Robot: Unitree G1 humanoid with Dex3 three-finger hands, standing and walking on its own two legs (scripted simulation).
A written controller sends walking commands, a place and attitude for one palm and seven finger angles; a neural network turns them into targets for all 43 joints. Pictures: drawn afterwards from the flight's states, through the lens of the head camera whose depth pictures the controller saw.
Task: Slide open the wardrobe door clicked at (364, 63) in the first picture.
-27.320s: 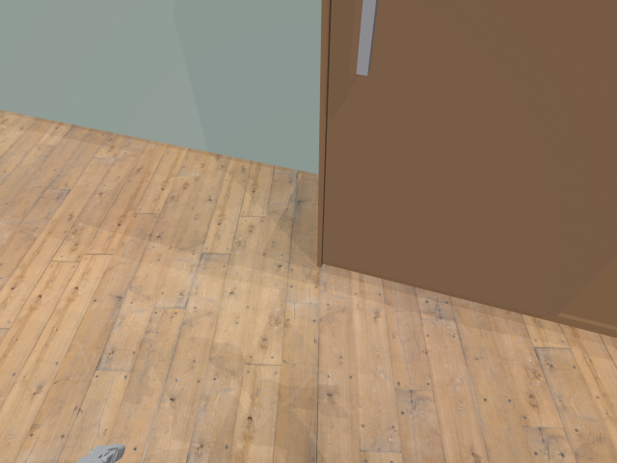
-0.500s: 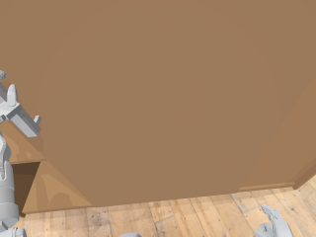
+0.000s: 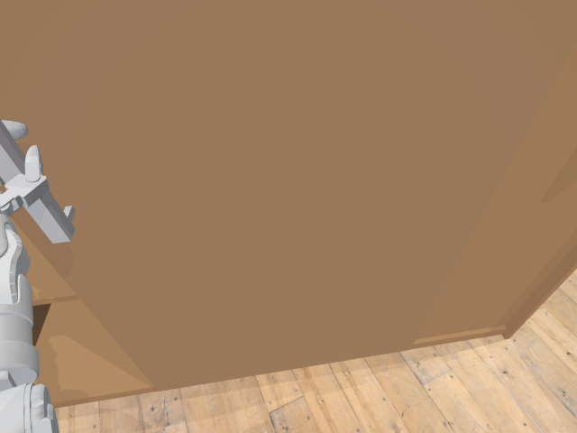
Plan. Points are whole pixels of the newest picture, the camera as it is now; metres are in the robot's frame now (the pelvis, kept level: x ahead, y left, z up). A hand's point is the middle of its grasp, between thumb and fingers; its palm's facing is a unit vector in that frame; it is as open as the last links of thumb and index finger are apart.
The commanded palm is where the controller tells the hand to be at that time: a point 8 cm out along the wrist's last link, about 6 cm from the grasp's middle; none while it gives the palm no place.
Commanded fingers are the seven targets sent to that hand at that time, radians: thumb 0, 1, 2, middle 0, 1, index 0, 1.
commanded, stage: stop walking and hold the door there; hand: left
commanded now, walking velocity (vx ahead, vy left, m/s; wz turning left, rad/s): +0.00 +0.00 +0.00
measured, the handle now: (14, 149) +0.39 +0.36 +0.23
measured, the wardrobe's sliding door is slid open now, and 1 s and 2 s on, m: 0.45 0.45 0.45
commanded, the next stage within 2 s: loosen the grip on the handle in 1.56 s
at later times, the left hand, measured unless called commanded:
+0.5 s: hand (34, 180) +0.37 +0.33 +0.20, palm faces +0.54 -0.80 -0.25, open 6.0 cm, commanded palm +0.32 +0.37 +0.17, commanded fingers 0.00 0.90 0.90 -0.45 -1.40 -0.45 -1.40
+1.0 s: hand (36, 182) +0.36 +0.33 +0.20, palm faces +0.47 -0.86 -0.20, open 5.9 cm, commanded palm +0.32 +0.37 +0.17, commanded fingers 0.00 0.90 0.90 -0.45 -1.40 -0.45 -1.40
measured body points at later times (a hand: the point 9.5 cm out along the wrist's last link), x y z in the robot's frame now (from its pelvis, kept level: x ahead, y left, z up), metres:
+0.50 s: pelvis +0.00 +0.01 +0.00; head +0.00 -0.01 +0.45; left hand +0.33 +0.37 +0.22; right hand +0.12 -0.26 -0.11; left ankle +0.05 +0.12 -0.73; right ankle +0.03 -0.12 -0.73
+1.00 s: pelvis -0.02 +0.05 +0.00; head +0.01 +0.04 +0.45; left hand +0.33 +0.37 +0.21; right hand +0.14 -0.14 -0.13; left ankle +0.03 +0.15 -0.73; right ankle -0.02 -0.04 -0.73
